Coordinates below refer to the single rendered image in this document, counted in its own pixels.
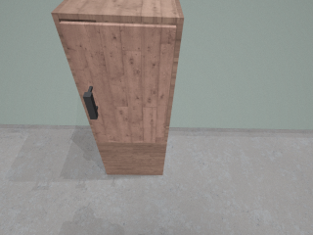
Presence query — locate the cupboard door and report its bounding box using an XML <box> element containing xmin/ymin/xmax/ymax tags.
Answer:
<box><xmin>59</xmin><ymin>21</ymin><xmax>177</xmax><ymax>143</ymax></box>

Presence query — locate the handle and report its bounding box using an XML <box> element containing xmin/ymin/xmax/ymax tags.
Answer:
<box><xmin>83</xmin><ymin>86</ymin><xmax>99</xmax><ymax>119</ymax></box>

